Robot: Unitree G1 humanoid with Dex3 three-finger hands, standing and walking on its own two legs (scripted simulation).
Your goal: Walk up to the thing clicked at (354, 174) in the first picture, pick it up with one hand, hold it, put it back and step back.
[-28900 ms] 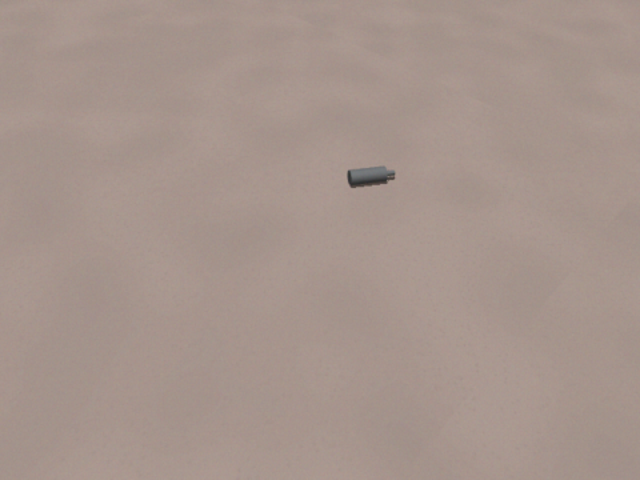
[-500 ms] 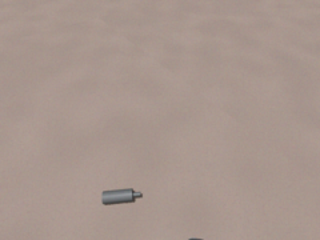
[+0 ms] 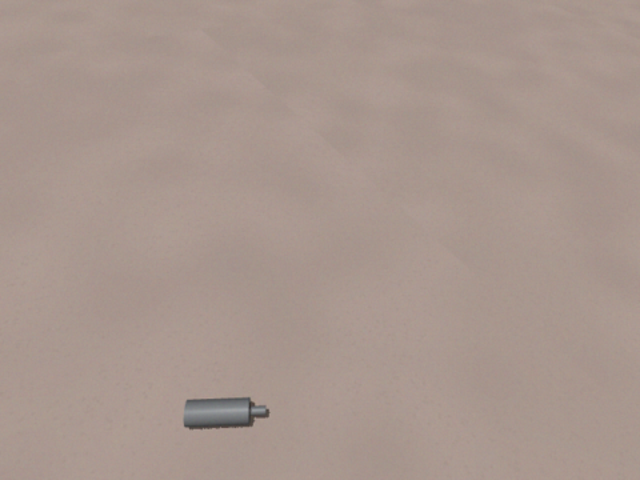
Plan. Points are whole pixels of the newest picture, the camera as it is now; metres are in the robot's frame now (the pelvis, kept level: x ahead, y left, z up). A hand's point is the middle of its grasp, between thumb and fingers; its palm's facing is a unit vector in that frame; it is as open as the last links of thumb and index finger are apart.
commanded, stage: walk up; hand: left
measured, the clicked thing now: (226, 411) +0.44 +0.21 -0.73
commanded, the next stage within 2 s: stand in 1.02 s
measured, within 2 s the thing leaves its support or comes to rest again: neither
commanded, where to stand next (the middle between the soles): +0.06 -0.02 m, yaw +2 degrees
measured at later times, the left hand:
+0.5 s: hand out of the picture +0.07 +0.25 -0.14, palm faces +0.02 -0.94 -0.34, open 7.4 cm
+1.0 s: hand out of the picture +0.08 +0.24 -0.14, palm faces +0.01 -0.95 -0.31, open 7.4 cm
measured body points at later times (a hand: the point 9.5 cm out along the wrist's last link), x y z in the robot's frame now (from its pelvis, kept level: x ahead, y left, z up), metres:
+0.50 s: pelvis +0.01 -0.01 +0.02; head +0.02 -0.01 +0.47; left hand +0.07 +0.30 -0.11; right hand +0.13 -0.30 -0.11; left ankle +0.03 +0.12 -0.73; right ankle +0.02 -0.14 -0.73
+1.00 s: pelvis +0.01 -0.01 +0.02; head +0.03 -0.01 +0.47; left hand +0.08 +0.29 -0.12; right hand +0.08 -0.32 -0.11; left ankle +0.03 +0.12 -0.73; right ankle +0.02 -0.14 -0.73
